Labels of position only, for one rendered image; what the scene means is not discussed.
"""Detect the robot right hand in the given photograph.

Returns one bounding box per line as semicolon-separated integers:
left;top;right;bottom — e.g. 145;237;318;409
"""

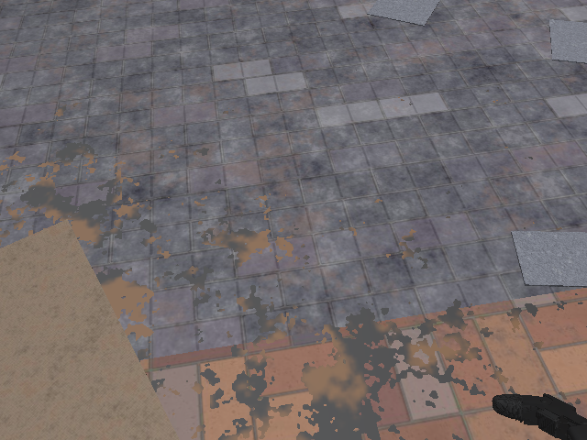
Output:
492;393;587;440

